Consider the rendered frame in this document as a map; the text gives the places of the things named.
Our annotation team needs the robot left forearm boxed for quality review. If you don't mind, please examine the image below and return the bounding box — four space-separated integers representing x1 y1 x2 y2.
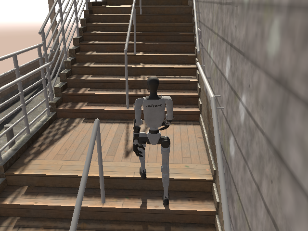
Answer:
133 119 141 145

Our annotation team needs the robot thigh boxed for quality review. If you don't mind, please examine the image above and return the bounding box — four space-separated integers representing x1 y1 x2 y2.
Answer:
138 132 147 149
160 136 170 174

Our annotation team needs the right robot upper arm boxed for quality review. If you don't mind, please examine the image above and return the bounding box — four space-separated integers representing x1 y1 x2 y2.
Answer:
163 96 173 120

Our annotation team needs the robot right forearm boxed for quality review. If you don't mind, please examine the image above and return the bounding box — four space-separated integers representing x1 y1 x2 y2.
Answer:
165 116 174 125

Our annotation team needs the robot right thigh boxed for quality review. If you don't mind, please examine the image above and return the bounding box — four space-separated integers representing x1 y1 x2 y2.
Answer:
160 136 170 174

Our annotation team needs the robot right hand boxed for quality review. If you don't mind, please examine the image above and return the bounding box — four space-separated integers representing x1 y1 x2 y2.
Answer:
159 120 169 130

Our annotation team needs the robot left thigh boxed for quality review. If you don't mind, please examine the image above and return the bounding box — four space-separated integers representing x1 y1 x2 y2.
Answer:
138 132 147 149

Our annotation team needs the left robot upper arm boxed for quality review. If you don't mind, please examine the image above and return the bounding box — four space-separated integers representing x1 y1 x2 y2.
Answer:
134 97 144 126

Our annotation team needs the robot left hand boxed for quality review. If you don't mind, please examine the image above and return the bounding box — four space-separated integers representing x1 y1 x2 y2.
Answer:
133 144 145 157

